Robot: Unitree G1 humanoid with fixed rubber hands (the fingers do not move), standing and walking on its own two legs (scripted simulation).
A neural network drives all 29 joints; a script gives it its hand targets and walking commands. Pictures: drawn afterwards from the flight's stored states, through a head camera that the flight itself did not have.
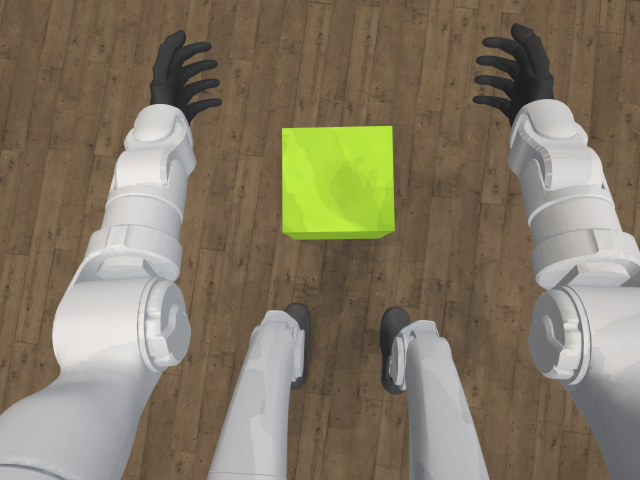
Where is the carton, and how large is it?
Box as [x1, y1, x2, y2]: [282, 126, 394, 239]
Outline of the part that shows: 391,126 282,128 283,232 295,239 378,238 394,230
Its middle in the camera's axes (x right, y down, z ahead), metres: +0.03 -0.10 +0.86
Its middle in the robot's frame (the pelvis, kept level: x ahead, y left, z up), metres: +0.50 +0.04 -0.52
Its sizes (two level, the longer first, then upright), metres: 0.210 0.200 0.250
